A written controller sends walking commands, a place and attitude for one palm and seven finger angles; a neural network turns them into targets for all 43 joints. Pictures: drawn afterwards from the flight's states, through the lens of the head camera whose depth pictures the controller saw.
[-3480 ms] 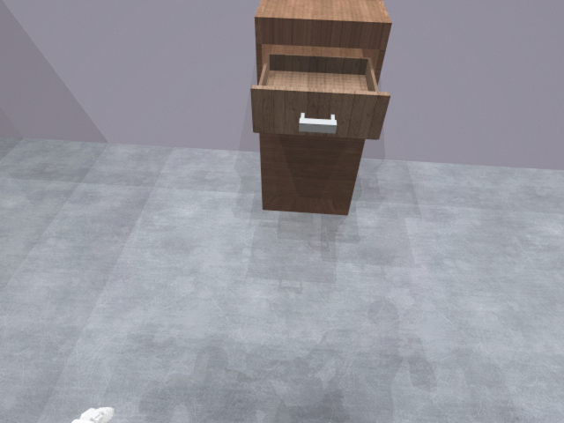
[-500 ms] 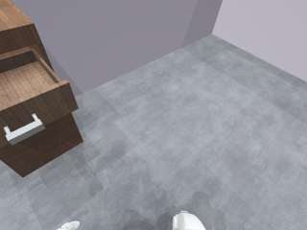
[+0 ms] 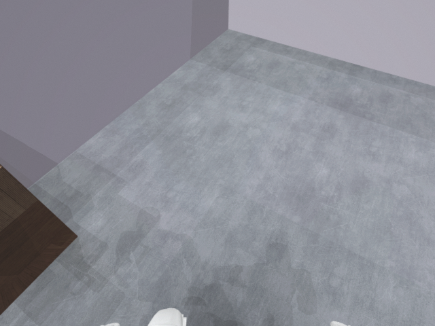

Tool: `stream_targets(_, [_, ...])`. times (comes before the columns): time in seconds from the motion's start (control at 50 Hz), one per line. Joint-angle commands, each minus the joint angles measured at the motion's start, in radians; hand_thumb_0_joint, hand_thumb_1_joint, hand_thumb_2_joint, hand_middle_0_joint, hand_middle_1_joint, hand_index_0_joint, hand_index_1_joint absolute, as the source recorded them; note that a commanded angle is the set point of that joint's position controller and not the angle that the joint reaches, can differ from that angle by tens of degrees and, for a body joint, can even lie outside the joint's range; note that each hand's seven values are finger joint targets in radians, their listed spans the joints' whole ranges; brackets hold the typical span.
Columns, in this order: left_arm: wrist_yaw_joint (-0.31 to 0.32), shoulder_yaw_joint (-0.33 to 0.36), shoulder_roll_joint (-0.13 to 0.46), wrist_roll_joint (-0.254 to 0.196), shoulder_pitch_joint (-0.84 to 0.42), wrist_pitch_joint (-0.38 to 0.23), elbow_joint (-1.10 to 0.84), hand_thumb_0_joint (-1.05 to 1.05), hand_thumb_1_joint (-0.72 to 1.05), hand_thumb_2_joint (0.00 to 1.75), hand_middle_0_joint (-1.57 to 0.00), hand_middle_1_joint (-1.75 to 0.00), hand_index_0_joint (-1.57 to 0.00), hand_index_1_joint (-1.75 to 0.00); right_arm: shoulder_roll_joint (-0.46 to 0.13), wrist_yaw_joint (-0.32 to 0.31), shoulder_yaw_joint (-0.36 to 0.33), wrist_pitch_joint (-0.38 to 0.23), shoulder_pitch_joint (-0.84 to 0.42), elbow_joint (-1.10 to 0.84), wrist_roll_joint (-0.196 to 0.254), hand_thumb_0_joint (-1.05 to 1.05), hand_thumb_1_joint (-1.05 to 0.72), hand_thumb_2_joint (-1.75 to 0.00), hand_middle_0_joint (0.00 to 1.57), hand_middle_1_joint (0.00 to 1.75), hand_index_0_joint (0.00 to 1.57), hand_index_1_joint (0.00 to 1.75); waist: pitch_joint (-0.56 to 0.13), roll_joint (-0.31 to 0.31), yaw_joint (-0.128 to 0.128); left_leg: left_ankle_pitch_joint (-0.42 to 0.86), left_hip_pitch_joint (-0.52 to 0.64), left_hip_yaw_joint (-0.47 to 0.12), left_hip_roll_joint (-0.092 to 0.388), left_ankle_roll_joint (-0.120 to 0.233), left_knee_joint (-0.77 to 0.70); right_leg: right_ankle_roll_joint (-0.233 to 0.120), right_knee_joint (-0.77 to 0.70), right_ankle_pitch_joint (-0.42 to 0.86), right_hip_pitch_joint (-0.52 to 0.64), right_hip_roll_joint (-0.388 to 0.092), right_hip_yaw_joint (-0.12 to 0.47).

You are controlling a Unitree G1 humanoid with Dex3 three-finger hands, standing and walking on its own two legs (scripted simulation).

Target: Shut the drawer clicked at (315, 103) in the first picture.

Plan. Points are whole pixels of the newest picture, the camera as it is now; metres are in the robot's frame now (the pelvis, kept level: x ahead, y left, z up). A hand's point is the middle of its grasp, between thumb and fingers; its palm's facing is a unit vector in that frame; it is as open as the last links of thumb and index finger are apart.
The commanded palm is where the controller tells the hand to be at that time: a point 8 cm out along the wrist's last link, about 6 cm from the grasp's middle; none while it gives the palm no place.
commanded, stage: walk to a spot facing it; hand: left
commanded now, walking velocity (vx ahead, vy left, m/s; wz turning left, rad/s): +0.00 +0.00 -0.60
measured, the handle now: out of the picture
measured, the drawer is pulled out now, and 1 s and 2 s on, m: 0.30 0.30 0.30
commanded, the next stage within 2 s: turn to face it in 1.04 s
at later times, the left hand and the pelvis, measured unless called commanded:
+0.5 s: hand out of the picture +0.08 +0.25 -0.17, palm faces -0.22 -0.96 -0.17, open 7.4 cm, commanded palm none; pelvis -0.03 +0.07 +0.01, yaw -19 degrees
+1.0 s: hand out of the picture +0.12 +0.12 -0.15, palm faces -0.51 -0.84 -0.20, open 7.4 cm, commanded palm none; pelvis +0.00 -0.02 +0.01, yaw -34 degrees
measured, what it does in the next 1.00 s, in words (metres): steps on the spot, turning right: left foot, then right foot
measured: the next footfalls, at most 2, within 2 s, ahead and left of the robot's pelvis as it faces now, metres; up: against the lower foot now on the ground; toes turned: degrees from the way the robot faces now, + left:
left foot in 0.18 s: +0.04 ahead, +0.14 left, +0.00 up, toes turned -5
right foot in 0.72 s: -0.08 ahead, -0.08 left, +0.00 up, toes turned -35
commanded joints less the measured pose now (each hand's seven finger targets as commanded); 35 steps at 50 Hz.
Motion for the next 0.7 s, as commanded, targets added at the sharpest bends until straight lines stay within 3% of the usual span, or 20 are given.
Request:
stream_targets(0.0, [0.008, 0.058, 0.200, 0.005, 0.051, -0.017, -0.067, 0.00, 0.90, 0.90, -0.20, -0.30, -0.20, -0.30, -0.066, -0.009, -0.016, -0.018, 0.004, -0.075, 0.006, 0.00, -0.90, -0.90, 0.20, 0.30, 0.20, 0.30, -0.112, -0.155, 0.029, -0.047, 0.024, 0.013, -0.049, 0.007, -0.144, -0.131, -0.170, 0.205, 0.110, -0.235, 0.329])
stream_targets(0.06, [0.008, 0.065, 0.218, 0.007, 0.038, -0.007, -0.082, 0.00, 0.90, 0.90, -0.20, -0.30, -0.20, -0.30, -0.070, -0.015, -0.012, -0.027, -0.001, -0.089, 0.016, 0.00, -0.90, -0.90, 0.20, 0.30, 0.20, 0.30, -0.151, -0.180, 0.031, -0.077, 0.113, 0.008, -0.087, 0.024, -0.291, -0.130, -0.139, 0.287, 0.116, -0.232, 0.382])
stream_targets(0.1, [0.009, 0.064, 0.215, 0.004, 0.020, -0.002, -0.084, 0.00, 0.90, 0.90, -0.20, -0.30, -0.20, -0.30, -0.076, -0.021, -0.013, -0.034, 0.035, -0.083, 0.023, 0.00, -0.90, -0.90, 0.20, 0.30, 0.20, 0.30, -0.167, -0.169, 0.010, -0.015, 0.207, 0.005, -0.104, 0.033, -0.455, -0.095, -0.094, 0.344, 0.094, -0.209, 0.398])
stream_targets(0.12, [0.008, 0.063, 0.211, -0.002, 0.002, 0.002, -0.089, 0.00, 0.90, 0.90, -0.20, -0.30, -0.20, -0.30, -0.084, -0.027, -0.014, -0.040, 0.082, -0.068, 0.024, 0.00, -0.90, -0.90, 0.20, 0.30, 0.20, 0.30, -0.183, -0.162, -0.016, 0.077, 0.332, 0.017, -0.101, 0.042, -0.585, -0.056, -0.058, 0.304, 0.027, -0.181, 0.380])
stream_targets(0.14, [0.006, 0.054, 0.167, -0.010, -0.004, 0.005, -0.102, 0.00, 0.90, 0.90, -0.20, -0.30, -0.20, -0.30, -0.134, -0.033, -0.021, -0.051, 0.133, -0.059, 0.021, 0.00, -0.90, -0.90, 0.20, 0.30, 0.20, 0.30, -0.208, -0.049, -0.043, 0.121, 0.492, -0.088, 0.016, 0.076, -0.709, 0.000, 0.042, 0.147, -0.104, -0.093, 0.305])
stream_targets(0.16, [-0.007, 0.043, 0.111, -0.018, 0.006, 0.005, -0.125, 0.00, 0.90, 0.90, -0.20, -0.30, -0.20, -0.30, -0.233, -0.031, -0.039, -0.052, 0.117, -0.080, 0.007, 0.00, -0.90, -0.90, 0.20, 0.30, 0.20, 0.30, -0.175, 0.256, -0.037, 0.243, 0.555, -0.347, 0.295, 0.155, -0.792, 0.071, 0.264, -0.282, -0.318, 0.042, 0.132])
stream_targets(0.18, [-0.008, 0.050, 0.148, 0.003, 0.001, 0.006, -0.115, 0.00, 0.90, 0.90, -0.20, -0.30, -0.20, -0.30, -0.255, -0.029, -0.038, -0.044, 0.089, -0.092, 0.004, 0.00, -0.90, -0.90, 0.20, 0.30, 0.20, 0.30, -0.114, 0.221, -0.037, 0.360, 0.433, -0.373, 0.392, 0.227, -0.771, 0.094, 0.486, -0.376, -0.333, -0.003, 0.073])
stream_targets(0.2, [-0.006, 0.059, 0.168, 0.013, 0.046, 0.016, -0.077, 0.00, 0.90, 0.90, -0.20, -0.30, -0.20, -0.30, -0.185, -0.029, -0.018, -0.045, 0.024, -0.095, 0.001, 0.00, -0.90, -0.90, 0.20, 0.30, 0.20, 0.30, -0.090, 0.193, 0.002, 0.373, 0.349, -0.281, 0.334, 0.212, -0.762, 0.108, 0.576, -0.305, -0.301, -0.034, 0.108])
stream_targets(0.22, [-0.013, 0.069, 0.177, 0.015, 0.065, 0.020, -0.054, 0.00, 0.90, 0.90, -0.20, -0.30, -0.20, -0.30, -0.145, -0.034, -0.008, -0.051, -0.026, -0.112, 0.000, 0.00, -0.90, -0.90, 0.20, 0.30, 0.20, 0.30, -0.054, 0.156, 0.026, 0.436, 0.320, -0.181, 0.266, 0.195, -0.758, 0.116, 0.647, -0.245, -0.287, -0.033, 0.091])
stream_targets(0.26, [-0.026, 0.064, 0.153, 0.010, 0.083, 0.024, -0.042, 0.00, 0.90, 0.90, -0.20, -0.30, -0.20, -0.30, -0.139, -0.035, -0.001, -0.057, -0.027, -0.116, 0.002, 0.00, -0.90, -0.90, 0.20, 0.30, 0.20, 0.30, -0.047, 0.144, 0.035, 0.533, 0.339, -0.039, 0.186, 0.177, -0.727, 0.128, 0.753, -0.178, -0.288, -0.040, 0.046])
stream_targets(0.3, [-0.028, 0.058, 0.138, 0.007, 0.084, 0.028, -0.034, 0.00, 0.90, 0.90, -0.20, -0.30, -0.20, -0.30, -0.127, -0.035, 0.001, -0.058, 0.017, -0.096, 0.007, 0.00, -0.90, -0.90, 0.20, 0.30, 0.20, 0.30, -0.056, 0.151, 0.024, 0.580, 0.381, 0.023, 0.165, 0.168, -0.710, 0.140, 0.766, -0.147, -0.294, -0.051, 0.026])
stream_targets(0.36, [-0.029, 0.051, 0.122, 0.003, 0.038, 0.037, -0.046, 0.00, 0.90, 0.90, -0.20, -0.30, -0.20, -0.30, -0.130, -0.033, -0.007, -0.058, 0.093, -0.067, 0.007, 0.00, -0.90, -0.90, 0.20, 0.30, 0.20, 0.30, -0.039, 0.159, -0.004, 0.491, 0.404, 0.011, 0.191, 0.200, -0.724, 0.151, 0.707, -0.142, -0.293, -0.073, 0.014])
stream_targets(0.46, [-0.032, 0.048, 0.104, 0.002, -0.017, 0.048, -0.063, 0.00, 0.90, 0.90, -0.20, -0.30, -0.20, -0.30, -0.144, -0.027, -0.025, -0.053, 0.134, -0.042, 0.005, 0.00, -0.90, -0.90, 0.20, 0.30, 0.20, 0.30, -0.003, 0.167, -0.023, 0.256, 0.382, 0.021, 0.238, 0.221, -0.778, 0.149, 0.573, -0.164, -0.268, -0.112, -0.018])
stream_targets(0.52, [-0.034, 0.040, 0.094, 0.003, -0.058, 0.044, -0.075, 0.00, 0.90, 0.90, -0.20, -0.30, -0.20, -0.30, -0.155, -0.022, -0.036, -0.051, 0.158, -0.024, -0.001, 0.00, -0.90, -0.90, 0.20, 0.30, 0.20, 0.30, -0.020, 0.184, -0.041, 0.249, 0.396, 0.042, 0.264, 0.230, -0.768, 0.137, 0.439, -0.209, -0.218, -0.128, -0.053])
stream_targets(0.6, [-0.043, 0.030, 0.081, 0.005, -0.088, 0.024, -0.087, 0.00, 0.90, 0.90, -0.20, -0.30, -0.20, -0.30, -0.188, -0.009, -0.051, -0.052, 0.185, 0.004, -0.008, 0.00, -0.90, -0.90, 0.20, 0.30, 0.20, 0.30, -0.072, 0.193, -0.063, 0.028, 0.386, 0.069, 0.294, 0.206, -0.754, 0.102, 0.230, -0.281, -0.097, -0.101, -0.121])
stream_targets(0.64, [-0.044, 0.033, 0.084, 0.005, -0.055, 0.013, -0.082, 0.00, 0.90, 0.90, -0.20, -0.30, -0.20, -0.30, -0.197, -0.003, -0.053, -0.052, 0.175, 0.012, -0.009, 0.00, -0.90, -0.90, 0.20, 0.30, 0.20, 0.30, -0.079, 0.170, -0.038, -0.079, 0.331, 0.099, 0.300, 0.175, -0.718, 0.075, 0.107, -0.248, 0.007, -0.086, -0.138])
stream_targets(0.66, [-0.042, 0.037, 0.093, 0.005, 0.006, 0.004, -0.060, 0.00, 0.90, 0.90, -0.20, -0.30, -0.20, -0.30, -0.193, 0.000, -0.052, -0.051, 0.164, 0.014, -0.008, 0.00, -0.90, -0.90, 0.20, 0.30, 0.20, 0.30, -0.097, 0.132, -0.002, -0.110, 0.268, 0.136, 0.279, 0.143, -0.623, 0.061, -0.005, -0.177, 0.130, -0.068, -0.160])
stream_targets(0.68, [-0.034, 0.049, 0.149, 0.008, 0.096, -0.011, -0.026, 0.00, 0.90, 0.90, -0.20, -0.30, -0.20, -0.30, -0.161, 0.007, -0.042, -0.050, 0.166, 0.009, -0.001, 0.00, -0.90, -0.90, 0.20, 0.30, 0.20, 0.30, -0.127, -0.014, 0.044, -0.146, 0.116, 0.214, 0.228, 0.089, -0.433, 0.033, -0.120, -0.165, 0.335, -0.116, -0.100])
